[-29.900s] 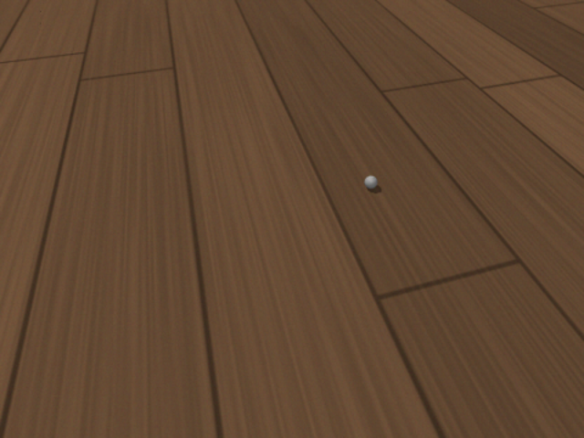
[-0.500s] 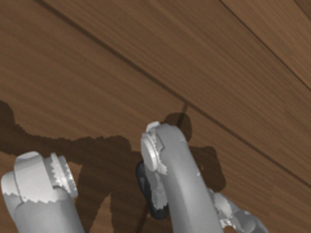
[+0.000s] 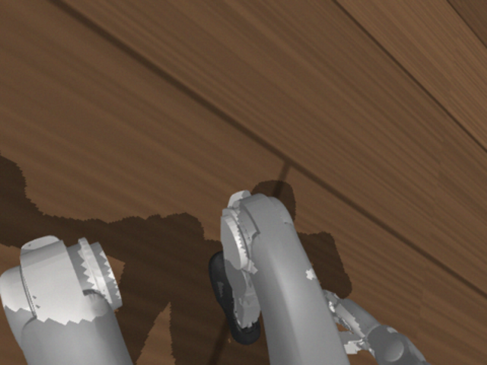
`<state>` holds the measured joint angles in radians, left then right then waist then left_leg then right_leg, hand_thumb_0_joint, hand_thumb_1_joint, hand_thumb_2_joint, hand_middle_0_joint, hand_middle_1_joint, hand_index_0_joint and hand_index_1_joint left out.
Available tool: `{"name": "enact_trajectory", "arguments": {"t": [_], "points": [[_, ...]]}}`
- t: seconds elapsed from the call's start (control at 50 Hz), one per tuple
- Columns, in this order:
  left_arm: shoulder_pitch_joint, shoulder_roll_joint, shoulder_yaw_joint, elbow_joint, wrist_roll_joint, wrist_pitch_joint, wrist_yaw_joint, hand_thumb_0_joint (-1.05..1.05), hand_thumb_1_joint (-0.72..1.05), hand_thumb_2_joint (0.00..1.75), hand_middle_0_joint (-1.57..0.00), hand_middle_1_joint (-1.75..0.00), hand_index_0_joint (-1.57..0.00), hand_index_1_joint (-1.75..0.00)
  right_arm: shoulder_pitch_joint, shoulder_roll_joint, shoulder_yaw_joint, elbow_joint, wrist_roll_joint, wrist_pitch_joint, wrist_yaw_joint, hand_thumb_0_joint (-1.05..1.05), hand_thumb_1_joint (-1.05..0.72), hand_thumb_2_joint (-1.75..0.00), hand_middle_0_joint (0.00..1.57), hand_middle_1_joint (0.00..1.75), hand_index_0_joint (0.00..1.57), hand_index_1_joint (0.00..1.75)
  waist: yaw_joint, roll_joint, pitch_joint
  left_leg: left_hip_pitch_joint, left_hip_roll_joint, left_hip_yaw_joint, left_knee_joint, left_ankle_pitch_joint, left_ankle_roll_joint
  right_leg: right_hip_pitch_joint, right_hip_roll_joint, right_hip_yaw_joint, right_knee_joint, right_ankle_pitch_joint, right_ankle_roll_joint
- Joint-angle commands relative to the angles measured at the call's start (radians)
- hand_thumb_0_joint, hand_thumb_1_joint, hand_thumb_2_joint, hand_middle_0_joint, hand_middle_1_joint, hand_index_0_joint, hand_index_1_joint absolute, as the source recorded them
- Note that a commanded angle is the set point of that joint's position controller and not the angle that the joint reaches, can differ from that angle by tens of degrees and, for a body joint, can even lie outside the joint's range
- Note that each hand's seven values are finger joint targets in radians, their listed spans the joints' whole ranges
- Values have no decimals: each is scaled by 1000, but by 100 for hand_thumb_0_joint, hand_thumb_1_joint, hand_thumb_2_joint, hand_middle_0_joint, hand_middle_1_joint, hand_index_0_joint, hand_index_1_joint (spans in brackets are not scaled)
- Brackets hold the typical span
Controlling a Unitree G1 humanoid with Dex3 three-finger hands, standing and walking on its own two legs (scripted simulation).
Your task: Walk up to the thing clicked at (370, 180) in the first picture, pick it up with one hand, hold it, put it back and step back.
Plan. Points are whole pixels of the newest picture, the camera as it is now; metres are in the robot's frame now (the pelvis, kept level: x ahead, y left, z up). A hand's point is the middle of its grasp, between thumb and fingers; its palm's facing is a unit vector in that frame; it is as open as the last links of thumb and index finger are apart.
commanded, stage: close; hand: left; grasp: from above
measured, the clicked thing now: out of the picture +0.40 +0.38 -0.26
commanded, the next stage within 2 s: settle in 0.96 s
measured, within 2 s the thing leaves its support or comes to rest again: leaves its support in 1.34 s
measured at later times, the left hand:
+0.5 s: hand out of the picture +0.38 +0.38 -0.23, palm faces -0.44 -0.22 -0.87, open 8.4 cm
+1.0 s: hand out of the picture +0.39 +0.37 -0.23, palm faces -0.40 -0.17 -0.90, open 8.2 cm
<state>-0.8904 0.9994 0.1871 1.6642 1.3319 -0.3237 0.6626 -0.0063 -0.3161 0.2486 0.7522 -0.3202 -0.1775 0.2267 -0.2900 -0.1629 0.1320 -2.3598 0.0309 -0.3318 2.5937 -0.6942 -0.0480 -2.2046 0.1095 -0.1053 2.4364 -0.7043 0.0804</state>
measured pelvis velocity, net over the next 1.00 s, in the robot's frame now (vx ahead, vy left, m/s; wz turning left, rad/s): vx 0.00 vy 0.00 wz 0.00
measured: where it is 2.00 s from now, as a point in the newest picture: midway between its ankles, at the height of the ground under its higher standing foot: (176, 341)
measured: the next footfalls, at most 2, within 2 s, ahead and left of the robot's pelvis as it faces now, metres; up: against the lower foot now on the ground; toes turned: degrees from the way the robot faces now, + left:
none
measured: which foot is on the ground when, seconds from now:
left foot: down 0.00-1.00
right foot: down 0.00-1.00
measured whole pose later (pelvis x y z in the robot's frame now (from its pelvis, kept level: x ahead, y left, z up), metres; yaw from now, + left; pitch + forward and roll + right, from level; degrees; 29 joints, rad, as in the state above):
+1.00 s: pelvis +0.00 +0.00 +0.00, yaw +0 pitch +25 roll -14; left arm -0.92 0.99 0.16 1.71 1.30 -0.30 0.67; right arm 0.00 -0.32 0.25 0.75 -0.31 -0.22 0.24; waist -0.29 -0.15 0.13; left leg -2.37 0.03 -0.32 2.60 -0.69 -0.04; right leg -2.21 0.10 -0.10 2.44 -0.70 0.08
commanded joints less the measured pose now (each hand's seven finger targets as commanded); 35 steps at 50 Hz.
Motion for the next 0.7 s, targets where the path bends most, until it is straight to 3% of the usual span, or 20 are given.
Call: {"name": "enact_trajectory", "arguments": {"t": [0.0, 0.1, 0.12, 0.16, 0.18, 0.2, 0.22, 0.28, 0.32, 0.36, 0.42, 0.44, 0.46, 0.5, 0.56, 0.58, 0.68], "points": [[-250, 265, 6, -106, -31, 45, 52, 0, 19, 52, -55, -71, -60, -66, 142, -327, -94, -3, 8, -30, 3, 0, -89, -90, 20, 30, 20, 30, -23, 537, -594, 504, 30, 181, -254, 155, 41, 227, 11, -171, -199, 236, -85], [-257, 261, -5, -87, -66, 73, 22, 0, 22, 44, -56, -69, -62, -63, 159, -332, -92, -6, 15, -52, 12, 0, -89, -90, 20, 30, 20, 30, -25, 531, -611, 516, 31, 168, -265, 164, 41, 233, 10, -177, -191, 243, -85], [-217, 269, 18, -92, -74, 76, 17, 0, 23, 45, -57, -70, -63, -63, 151, -332, -96, -12, 19, -52, 10, 0, -89, -90, 20, 30, 20, 30, 0, 550, -638, 538, 31, 164, -281, 180, 36, 246, 13, -179, -193, 248, -89], [-198, 281, 35, -93, -86, 80, 3, 0, 27, 46, -60, -71, -66, -65, 154, -329, -97, -17, 20, -51, 8, 0, -89, -90, 20, 30, 20, 30, 2, 547, -650, 532, 31, 167, -275, 191, 38, 270, 13, -175, -195, 258, -87], [-214, 281, 24, -91, -80, 82, -8, 0, 28, 45, -61, -71, -67, -65, 163, -331, -99, -15, 21, -53, 12, 0, -89, -90, 20, 30, 20, 30, -12, 543, -632, 520, 30, 169, -268, 188, 39, 263, 8, -175, -189, 260, -86], [-205, 269, 28, -115, -88, 82, -18, 0, 30, 42, -61, -70, -68, -63, 162, -327, -102, -23, 20, -51, 12, 0, -89, -90, 20, 30, 20, 30, -4, 546, -646, 522, 29, 173, -270, 196, 41, 276, 12, -170, -197, 267, -86], [-225, 241, 0, -134, -95, 80, -31, 0, 30, 42, -62, -68, -69, -62, 157, -315, -96, -28, 23, -51, 15, 0, -89, -90, 20, 30, 20, 30, -9, 555, -644, 522, 28, 174, -272, 198, 39, 273, 10, -170, -196, 270, -87], [-171, 262, 33, -140, -118, 68, -52, 0, 31, 39, -64, -65, -70, -58, 168, -327, -105, -25, 30, -44, 11, 0, -89, -90, 20, 30, 20, 30, 5, 559, -666, 547, 30, 166, -280, 241, 35, 294, 8, -174, -196, 299, -87], [-154, 283, 50, -134, -104, 58, -66, 0, 36, 42, -68, -64, -74, -58, 196, -323, -109, -15, 32, -32, 13, 0, -89, -90, 20, 30, 20, 30, -2, 536, -639, 521, 30, 169, -274, 240, 38, 300, 6, -171, -195, 299, -85], [-176, 240, 19, -151, -106, 44, -83, 0, 41, 42, -73, -63, -78, -58, 195, -320, -111, -22, 30, -24, 16, 0, -89, -90, 20, 30, 20, 30, -19, 531, -629, 518, 29, 169, -273, 234, 40, 298, 6, -171, -200, 299, -85], [-179, 255, 34, -161, -113, 15, -91, 0, 44, 45, -75, -63, -80, -58, 202, -317, -108, -20, 37, -15, 15, 0, -89, -90, 20, 30, 20, 30, -21, 508, -614, 519, 31, 165, -268, 231, 42, 293, 3, -174, -203, 293, -83], [-148, 272, 60, -167, -110, 4, -86, 0, 46, 48, -77, -63, -82, -58, 198, -319, -107, -19, 33, -7, 11, 0, -89, -90, 20, 30, 20, 30, -3, 512, -636, 521, 31, 165, -281, 228, 43, 317, 6, -172, -216, 289, -84], [-149, 244, 33, -157, -104, -5, -87, 0, 48, 49, -80, -63, -84, -59, 193, -320, -111, -26, 33, -5, 11, 0, -89, -90, 20, 30, 20, 30, -11, 502, -627, 523, 28, 169, -277, 219, 43, 307, 5, -172, -213, 285, -84], [-182, 258, 27, -159, -85, -23, -84, 0, 52, 49, -82, -63, -87, -58, 193, -319, -105, -20, 29, 0, 11, 0, -89, -90, 20, 30, 20, 30, -27, 494, -615, 517, 32, 167, -262, 207, 47, 295, 6, -173, -213, 280, -81], [-204, 274, 41, -200, -85, -48, -60, 0, 55, 52, -85, -63, -89, -58, 165, -319, -103, -26, 33, 6, 2, 0, -89, -90, 20, 30, 20, 30, -6, 521, -631, 533, 31, 168, -275, 193, 42, 287, 4, -175, -212, 256, -86], [-201, 272, 32, -161, -67, -47, -52, 0, 58, 53, -86, -65, -90, -60, 170, -321, -101, -21, 28, 6, 3, 0, -89, -90, 20, 30, 20, 30, -19, 528, -616, 538, 32, 167, -272, 192, 41, 269, 3, -179, -202, 257, -87], [-199, 281, 30, -133, -34, -43, 0, 0, 64, 50, -90, -61, -95, -56, 155, -326, -95, -7, 11, 11, -5, 0, -88, -90, 20, 30, 20, 30, -13, 496, -614, 494, 30, 175, -264, 157, 44, 266, 9, -174, -219, 231, -85]]}}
